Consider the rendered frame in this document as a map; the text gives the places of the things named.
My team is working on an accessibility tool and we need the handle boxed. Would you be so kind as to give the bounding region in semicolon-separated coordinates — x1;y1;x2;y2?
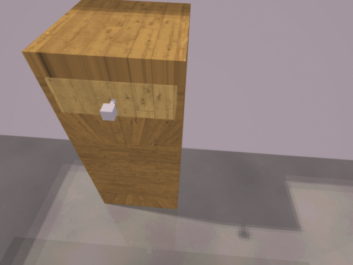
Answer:
100;99;117;121

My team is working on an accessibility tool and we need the drawer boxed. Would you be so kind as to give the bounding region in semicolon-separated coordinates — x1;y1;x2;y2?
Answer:
44;77;178;120

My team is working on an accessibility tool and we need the cabinet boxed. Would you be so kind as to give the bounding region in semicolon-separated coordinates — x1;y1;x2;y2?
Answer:
22;0;191;209

